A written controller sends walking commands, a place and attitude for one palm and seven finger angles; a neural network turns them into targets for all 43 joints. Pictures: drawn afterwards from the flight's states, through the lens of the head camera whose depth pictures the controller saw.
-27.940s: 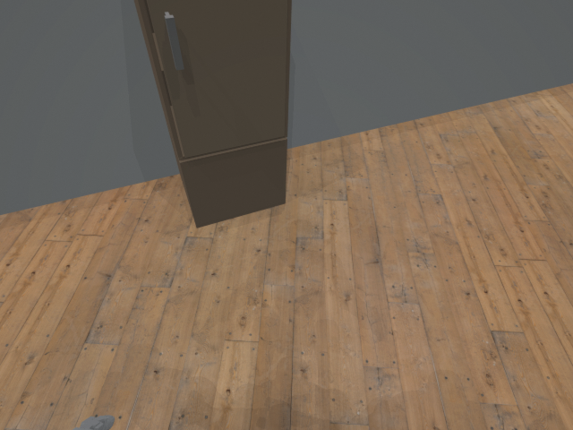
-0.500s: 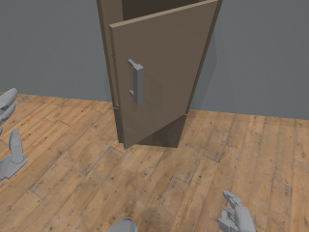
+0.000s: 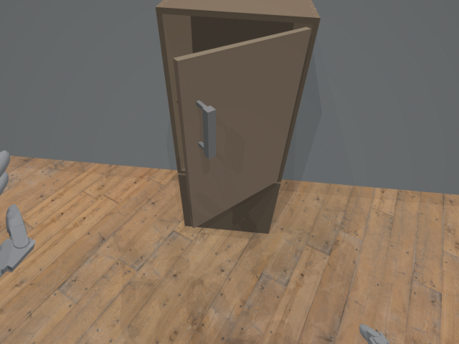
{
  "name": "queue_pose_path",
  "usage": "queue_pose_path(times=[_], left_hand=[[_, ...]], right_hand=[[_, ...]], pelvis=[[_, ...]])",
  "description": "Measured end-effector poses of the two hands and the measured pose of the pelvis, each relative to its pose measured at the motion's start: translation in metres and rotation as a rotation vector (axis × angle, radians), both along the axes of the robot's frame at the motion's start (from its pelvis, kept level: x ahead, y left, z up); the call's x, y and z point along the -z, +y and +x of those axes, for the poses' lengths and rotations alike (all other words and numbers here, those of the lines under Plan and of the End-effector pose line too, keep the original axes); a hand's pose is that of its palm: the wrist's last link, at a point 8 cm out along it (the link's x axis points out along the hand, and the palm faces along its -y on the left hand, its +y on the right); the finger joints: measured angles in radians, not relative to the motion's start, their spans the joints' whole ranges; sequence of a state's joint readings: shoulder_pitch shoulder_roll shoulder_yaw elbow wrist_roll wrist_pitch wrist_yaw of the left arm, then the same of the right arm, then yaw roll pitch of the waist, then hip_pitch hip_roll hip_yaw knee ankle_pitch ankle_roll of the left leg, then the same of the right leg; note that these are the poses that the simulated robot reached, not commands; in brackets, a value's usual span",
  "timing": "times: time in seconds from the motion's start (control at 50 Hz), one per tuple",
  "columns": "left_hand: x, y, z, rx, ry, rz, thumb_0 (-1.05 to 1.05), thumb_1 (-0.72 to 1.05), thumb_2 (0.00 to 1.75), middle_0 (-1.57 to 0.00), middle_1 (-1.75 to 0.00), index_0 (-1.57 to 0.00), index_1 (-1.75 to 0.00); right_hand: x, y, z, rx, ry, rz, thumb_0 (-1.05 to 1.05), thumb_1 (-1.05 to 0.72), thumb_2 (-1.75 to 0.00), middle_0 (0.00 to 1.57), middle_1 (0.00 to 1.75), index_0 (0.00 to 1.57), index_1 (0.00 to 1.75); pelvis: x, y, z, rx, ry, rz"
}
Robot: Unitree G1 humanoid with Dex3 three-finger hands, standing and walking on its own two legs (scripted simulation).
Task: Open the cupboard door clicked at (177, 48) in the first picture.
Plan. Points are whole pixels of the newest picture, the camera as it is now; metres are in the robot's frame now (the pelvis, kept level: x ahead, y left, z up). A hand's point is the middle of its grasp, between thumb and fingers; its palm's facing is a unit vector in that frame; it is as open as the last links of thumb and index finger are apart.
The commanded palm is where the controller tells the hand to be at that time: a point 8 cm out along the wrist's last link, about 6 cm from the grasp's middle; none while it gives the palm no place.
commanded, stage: stop stepping back and stand still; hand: left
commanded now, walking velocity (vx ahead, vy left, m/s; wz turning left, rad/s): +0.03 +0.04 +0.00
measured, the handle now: (205, 129) +0.58 +0.11 +0.07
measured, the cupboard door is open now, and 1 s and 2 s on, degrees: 41 41 41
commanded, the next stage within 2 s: let the arm hang, fingers relaxed in 0.78 s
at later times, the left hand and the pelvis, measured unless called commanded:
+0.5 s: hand out of the picture +0.18 +0.31 +0.15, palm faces +0.42 -0.79 -0.45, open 7.4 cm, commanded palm +0.12 +0.34 +0.18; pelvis -0.02 +0.04 +0.00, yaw -1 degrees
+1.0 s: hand (38, 318) +0.16 +0.32 +0.00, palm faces +0.16 -0.85 -0.50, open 7.4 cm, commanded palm none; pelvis -0.04 +0.05 -0.01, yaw +2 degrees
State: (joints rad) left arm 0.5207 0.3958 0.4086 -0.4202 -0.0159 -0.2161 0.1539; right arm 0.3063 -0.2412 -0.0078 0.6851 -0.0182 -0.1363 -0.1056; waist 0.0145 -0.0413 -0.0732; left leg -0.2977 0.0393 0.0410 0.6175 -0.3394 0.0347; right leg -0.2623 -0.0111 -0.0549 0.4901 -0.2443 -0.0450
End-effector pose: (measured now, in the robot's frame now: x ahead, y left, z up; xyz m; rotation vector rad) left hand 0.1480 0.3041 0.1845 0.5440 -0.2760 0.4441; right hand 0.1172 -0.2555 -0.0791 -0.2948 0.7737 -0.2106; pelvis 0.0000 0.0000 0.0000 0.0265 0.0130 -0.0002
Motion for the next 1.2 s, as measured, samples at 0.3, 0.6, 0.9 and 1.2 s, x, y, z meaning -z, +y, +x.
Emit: queue_pose_path(times=[0.3,0.6,0.9,1.2], left_hand=[[0.009,0.016,0.002,0.087,0.055,0.005,0.01,0.89,0.9,-0.21,-0.3,-0.21,-0.3],[0.021,0.043,-0.015,0.033,0.104,-0.049,0.01,0.89,0.9,-0.21,-0.3,-0.21,-0.3],[0.019,0.043,-0.021,0.05,0.136,0.01,0.01,0.89,0.9,-0.21,-0.3,-0.21,-0.3],[0.33,-0.046,-0.15,-0.096,1.459,-0.623,0.01,0.92,0.9,-0.2,-0.3,-0.2,-0.3]], right_hand=[[-0.008,0.061,0.031,-0.061,-0.112,0.088,0.01,-0.9,-0.89,0.2,0.3,0.2,0.3],[-0.008,0.075,0.005,-0.067,-0.055,0.064,0.01,-0.9,-0.89,0.2,0.3,0.2,0.3],[-0.002,0.072,0.0,-0.067,-0.055,0.085,0.01,-0.9,-0.89,0.2,0.3,0.2,0.3],[0.055,0.024,-0.096,-0.005,0.445,0.058,0.0,-0.91,-0.89,0.2,0.3,0.2,0.3]], pelvis=[[0.005,0.029,-0.012,0.014,-0.039,-0.023],[-0.001,0.048,-0.029,0.01,-0.04,-0.034],[-0.001,0.048,-0.035,-0.01,-0.028,-0.038],[0.01,0.032,-0.046,-0.051,-0.028,-0.025]])
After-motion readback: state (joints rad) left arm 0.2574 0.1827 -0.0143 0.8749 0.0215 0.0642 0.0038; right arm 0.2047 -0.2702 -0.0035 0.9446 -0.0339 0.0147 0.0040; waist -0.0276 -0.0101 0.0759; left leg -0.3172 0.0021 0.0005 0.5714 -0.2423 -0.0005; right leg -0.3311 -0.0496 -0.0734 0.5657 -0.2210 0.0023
